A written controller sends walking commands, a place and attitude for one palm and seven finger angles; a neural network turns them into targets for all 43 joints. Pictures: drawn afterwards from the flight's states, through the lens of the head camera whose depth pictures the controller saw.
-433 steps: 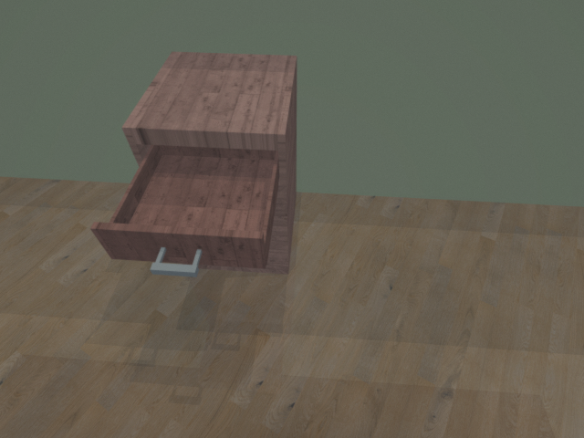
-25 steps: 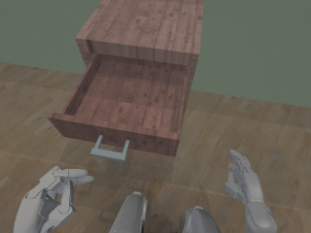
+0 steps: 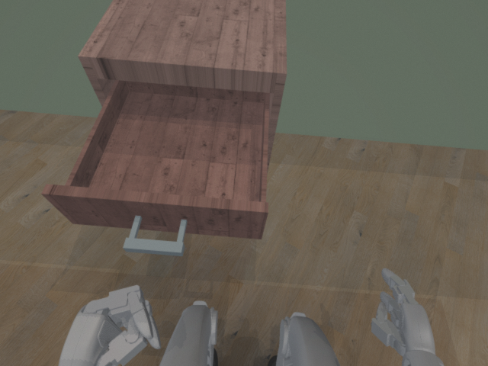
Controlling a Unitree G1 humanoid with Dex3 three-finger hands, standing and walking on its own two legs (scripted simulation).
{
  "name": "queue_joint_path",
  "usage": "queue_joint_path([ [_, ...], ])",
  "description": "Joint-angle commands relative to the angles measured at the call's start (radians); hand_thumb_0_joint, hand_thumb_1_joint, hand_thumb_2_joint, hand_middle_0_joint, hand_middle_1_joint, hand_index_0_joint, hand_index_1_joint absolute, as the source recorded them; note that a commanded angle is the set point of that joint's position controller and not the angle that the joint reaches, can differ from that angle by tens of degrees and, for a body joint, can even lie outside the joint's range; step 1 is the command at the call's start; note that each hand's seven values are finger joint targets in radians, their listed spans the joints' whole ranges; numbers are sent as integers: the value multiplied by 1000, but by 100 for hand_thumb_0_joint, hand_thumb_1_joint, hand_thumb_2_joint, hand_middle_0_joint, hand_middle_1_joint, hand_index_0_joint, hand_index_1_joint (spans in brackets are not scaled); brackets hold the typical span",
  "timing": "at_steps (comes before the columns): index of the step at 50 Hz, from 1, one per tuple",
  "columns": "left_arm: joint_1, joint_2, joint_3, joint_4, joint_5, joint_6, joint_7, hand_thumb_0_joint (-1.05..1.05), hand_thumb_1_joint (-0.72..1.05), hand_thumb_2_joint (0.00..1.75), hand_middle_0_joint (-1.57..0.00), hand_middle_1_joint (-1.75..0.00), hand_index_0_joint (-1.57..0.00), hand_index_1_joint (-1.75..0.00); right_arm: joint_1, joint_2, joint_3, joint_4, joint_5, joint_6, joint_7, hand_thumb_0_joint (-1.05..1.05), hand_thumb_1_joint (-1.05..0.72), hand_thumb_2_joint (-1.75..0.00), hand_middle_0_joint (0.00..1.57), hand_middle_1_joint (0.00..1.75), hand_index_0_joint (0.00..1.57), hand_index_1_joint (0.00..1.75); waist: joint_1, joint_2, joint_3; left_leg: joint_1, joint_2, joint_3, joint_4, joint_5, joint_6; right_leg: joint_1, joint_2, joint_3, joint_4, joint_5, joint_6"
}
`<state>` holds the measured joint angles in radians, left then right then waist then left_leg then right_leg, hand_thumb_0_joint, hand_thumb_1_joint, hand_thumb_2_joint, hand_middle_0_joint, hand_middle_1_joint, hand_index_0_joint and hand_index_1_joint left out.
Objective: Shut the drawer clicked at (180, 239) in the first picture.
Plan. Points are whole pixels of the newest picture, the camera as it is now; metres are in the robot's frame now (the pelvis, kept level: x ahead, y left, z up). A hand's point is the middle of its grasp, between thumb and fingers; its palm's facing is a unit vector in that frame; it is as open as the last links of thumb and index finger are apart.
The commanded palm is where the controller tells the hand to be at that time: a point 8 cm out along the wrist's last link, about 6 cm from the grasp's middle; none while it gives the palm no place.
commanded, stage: raise the hand and make a fist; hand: left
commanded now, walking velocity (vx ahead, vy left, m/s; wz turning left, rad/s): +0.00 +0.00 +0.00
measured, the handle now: (157, 235) +0.34 +0.18 -0.05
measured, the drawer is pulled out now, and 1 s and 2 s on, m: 0.30 0.30 0.30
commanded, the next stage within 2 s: bring the fist close to the handle in 0.78 s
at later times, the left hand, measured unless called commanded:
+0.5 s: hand (130, 329) +0.17 +0.16 +0.05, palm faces +0.03 -1.00 +0.02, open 3.3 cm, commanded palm +0.13 +0.20 +0.05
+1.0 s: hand (154, 323) +0.18 +0.13 +0.04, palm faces -0.03 -1.00 +0.01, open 3.3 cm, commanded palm +0.15 +0.19 +0.04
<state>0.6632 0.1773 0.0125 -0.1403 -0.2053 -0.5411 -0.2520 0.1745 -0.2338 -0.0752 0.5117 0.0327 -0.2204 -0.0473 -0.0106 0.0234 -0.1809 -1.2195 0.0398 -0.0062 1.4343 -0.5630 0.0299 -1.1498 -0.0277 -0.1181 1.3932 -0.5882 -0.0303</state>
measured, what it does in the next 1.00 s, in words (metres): stands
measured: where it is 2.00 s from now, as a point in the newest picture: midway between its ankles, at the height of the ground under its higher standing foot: outside the picture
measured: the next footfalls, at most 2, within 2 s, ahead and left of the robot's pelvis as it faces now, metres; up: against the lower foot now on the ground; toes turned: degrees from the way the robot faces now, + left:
none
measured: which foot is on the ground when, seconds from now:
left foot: down 0.00-1.00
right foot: down 0.00-1.00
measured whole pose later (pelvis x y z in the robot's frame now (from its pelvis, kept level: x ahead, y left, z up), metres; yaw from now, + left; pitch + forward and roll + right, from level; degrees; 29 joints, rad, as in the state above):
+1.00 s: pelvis +0.02 +0.00 +0.00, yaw +0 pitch +22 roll -4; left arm 0.72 0.15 -0.07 -0.24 -0.11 -0.50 -0.13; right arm 0.17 -0.19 -0.03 0.41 0.01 -0.09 -0.01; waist 0.00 0.02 -0.22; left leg -1.25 0.03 -0.01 1.46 -0.61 0.03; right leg -1.17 -0.03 -0.12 1.41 -0.63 -0.02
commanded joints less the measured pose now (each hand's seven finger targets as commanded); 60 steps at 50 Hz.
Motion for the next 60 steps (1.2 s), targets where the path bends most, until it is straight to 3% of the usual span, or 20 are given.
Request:
queue_joint_path([
  [1, 85, 67, 93, -335, -15, -76, 92, 0, 90, 90, -134, -153, -134, -153, -63, -84, -25, -207, -11, -32, 12, 0, -90, -90, 20, 30, 20, 30, 49, 76, -266, 237, -34, -52, -277, 76, 3, 147, 35, 62, -225, 3, -15],
  [4, 149, 3, 20, -313, 6, -15, 109, 0, 90, 90, -140, -160, -140, -160, -65, -88, -23, -226, -11, -3, 31, 0, -90, -90, 20, 30, 20, 30, 34, 63, -260, 265, -31, -64, -294, 120, -1, 157, 38, 36, -230, 59, -10],
  [7, 178, -12, -39, -248, 37, 58, 83, 0, 90, 90, -140, -160, -140, -160, -70, -94, -20, -234, -2, 27, 29, 0, -90, -90, 20, 30, 20, 30, 5, -11, -214, 246, -25, -69, -290, 134, 4, 166, 40, 37, -249, 80, -4],
  [10, 143, -11, -89, -271, 56, 80, 64, 0, 90, 90, -140, -160, -140, -160, -73, -95, -10, -252, -1, 38, 29, 0, -90, -90, 20, 30, 20, 30, -9, -9, -167, 222, -30, -77, -287, 97, 4, 141, 36, 33, -245, 55, -3],
  [12, 103, 25, -49, -275, 60, 61, 80, 0, 90, 90, -140, -160, -140, -160, -83, -87, -6, -244, -8, 44, 21, 0, -90, -90, 20, 30, 20, 30, -2, -36, -144, 199, -32, -82, -276, 78, 3, 122, 40, 35, -236, 36, -5],
  [17, 133, 34, 3, -322, 58, -44, 139, 0, 90, 90, -140, -160, -140, -160, -76, -66, -6, -238, -28, 44, 33, 0, -90, -90, 20, 30, 20, 30, 45, 36, -217, 234, -33, -85, -264, 141, -11, 96, 45, 27, -177, 59, -16],
  [21, 155, -11, -76, -352, 59, -72, 122, 0, 90, 90, -140, -160, -140, -160, -74, -79, -3, -249, -25, 37, 53, 0, -90, -90, 20, 30, 20, 30, 26, 77, -248, 254, -29, -93, -257, 155, -10, 81, 39, 27, -166, 68, -17],
  [23, 166, -24, -105, -337, 66, -47, 100, 0, 90, 90, -140, -160, -140, -160, -68, -86, -5, -253, -19, 43, 55, 0, -90, -90, 20, 30, 20, 30, 5, 41, -237, 241, -25, -96, -251, 147, -5, 84, 41, 29, -176, 74, -13],
  [26, 178, -6, -112, -350, 71, 1, 77, 0, 90, 90, -140, -160, -140, -160, -65, -94, -9, -268, -11, 56, 50, 0, -90, -90, 20, 30, 20, 30, 1, 22, -240, 227, -24, -102, -256, 120, -2, 91, 38, 31, -179, 68, -11],
  [27, 182, 13, -91, -359, 73, 16, 80, 0, 90, 90, -140, -160, -140, -160, -72, -92, -10, -269, -9, 60, 46, 0, -90, -90, 20, 30, 20, 30, 17, 30, -248, 233, -24, -105, -261, 140, -4, 99, 38, 33, -174, 77, -14],
  [32, 219, 15, -43, -366, 75, 49, 137, 0, 90, 90, -140, -160, -140, -160, -75, -73, -16, -285, -11, 87, 39, 0, -90, -90, 20, 30, 20, 30, 40, -8, -248, 231, -30, -100, -275, 148, -12, 117, 43, 22, -175, 78, -12],
  [37, 192, -14, -79, -366, 81, 13, 169, 0, 90, 90, -140, -160, -140, -160, -60, -71, -10, -280, -17, 85, 40, 0, -90, -90, 20, 30, 20, 30, 16, -11, -234, 219, -34, -87, -256, 146, -7, 114, 44, 26, -188, 75, -9],
  [39, 165, -16, -102, -356, 82, -6, 156, 0, 90, 90, -140, -160, -140, -160, -54, -77, -6, -276, -17, 78, 40, 0, -90, -90, 20, 30, 20, 30, 0, -4, -222, 207, -35, -85, -244, 123, -5, 97, 41, 31, -191, 62, -7],
  [41, 177, -10, -109, -343, 85, -21, 137, 0, 90, 90, -140, -160, -140, -160, -55, -81, -5, -272, -15, 73, 39, 0, -90, -90, 20, 30, 20, 30, 0, 6, -216, 200, -35, -79, -239, 115, -2, 96, 40, 36, -194, 55, -10],
  [47, 147, 35, -27, -254, 81, -11, 128, 0, 90, 90, -140, -160, -140, -160, -68, -75, -6, -256, -16, 88, 28, 0, -90, -90, 20, 30, 20, 30, 10, -28, -198, 146, -38, -65, -209, 109, -2, 108, 42, 57, -195, 56, -12],
  [51, 100, 4, -28, -242, 64, -42, 134, 0, 90, 90, -140, -160, -140, -160, -71, -75, -2, -252, -22, 80, 32, 0, -90, -90, 20, 30, 20, 30, 8, -8, -238, 140, -42, -56, -177, 133, -2, 98, 40, 63, -176, 80, -10],
  [52, 74, 28, -4, -239, 61, -52, 137, 0, 90, 90, -140, -160, -140, -160, -68, -73, -4, -239, -23, 77, 29, 0, -90, -90, 20, 30, 20, 30, 10, -14, -251, 135, -40, -58, -167, 146, -2, 99, 43, 68, -170, 90, -12],
  [53, 80, 15, -11, -245, 56, -66, 133, 0, 90, 90, -140, -160, -140, -160, -66, -75, -5, -236, -26, 70, 31, 0, -90, -90, 20, 30, 20, 30, 12, 13, -274, 145, -41, -51, -156, 169, -2, 101, 41, 73, -165, 115, -12],
  [56, 49, 29, -6, -231, 42, -94, 108, 0, 90, 90, -140, -160, -140, -160, -64, -77, -6, -216, -25, 60, 34, 0, -90, -90, 20, 30, 20, 30, 3, 8, -300, 128, -39, -48, -123, 195, 0, 109, 38, 88, -156, 149, -11],
  [60, 44, 18, -23, -198, 42, -90, 74, 0, 90, 90, -140, -160, -140, -160, -74, -88, -8, -207, -25, 58, 38, 0, -90, -90, 20, 30, 20, 30, -2, 21, -309, 124, -36, -49, -108, 214, 3, 89, 37, 83, -133, 174, -12],
])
